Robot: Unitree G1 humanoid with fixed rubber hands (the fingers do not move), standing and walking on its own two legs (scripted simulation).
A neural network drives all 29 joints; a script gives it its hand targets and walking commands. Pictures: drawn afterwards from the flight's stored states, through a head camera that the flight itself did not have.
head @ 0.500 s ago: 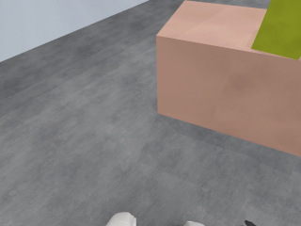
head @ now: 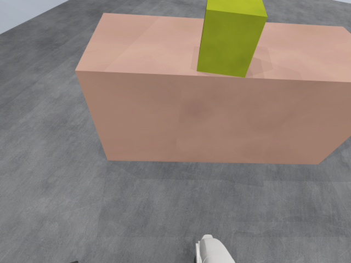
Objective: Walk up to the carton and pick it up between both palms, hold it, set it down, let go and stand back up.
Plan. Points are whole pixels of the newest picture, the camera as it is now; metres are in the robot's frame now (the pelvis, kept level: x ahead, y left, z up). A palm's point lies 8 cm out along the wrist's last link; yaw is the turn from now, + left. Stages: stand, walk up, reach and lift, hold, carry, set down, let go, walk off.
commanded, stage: walk up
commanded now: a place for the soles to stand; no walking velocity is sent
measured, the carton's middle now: (227, 35) +0.93 -0.25 +0.06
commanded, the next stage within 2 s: none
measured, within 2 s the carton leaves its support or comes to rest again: neither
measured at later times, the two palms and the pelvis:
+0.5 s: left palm (104, 217) +0.26 +0.18 -0.13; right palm (294, 210) +0.26 -0.34 -0.10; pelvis +0.20 -0.08 -0.01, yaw -10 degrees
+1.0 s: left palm (165, 144) +0.49 +0.02 -0.12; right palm (327, 217) +0.25 -0.45 -0.14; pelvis +0.31 -0.19 -0.02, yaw -14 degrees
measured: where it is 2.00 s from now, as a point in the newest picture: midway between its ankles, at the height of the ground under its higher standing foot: (199, 229)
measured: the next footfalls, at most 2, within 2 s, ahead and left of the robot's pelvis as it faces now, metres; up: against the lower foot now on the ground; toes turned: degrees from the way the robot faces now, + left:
right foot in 0.12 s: +0.19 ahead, -0.17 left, +0.00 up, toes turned -7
left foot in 0.52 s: +0.37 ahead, +0.01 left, +0.00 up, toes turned -5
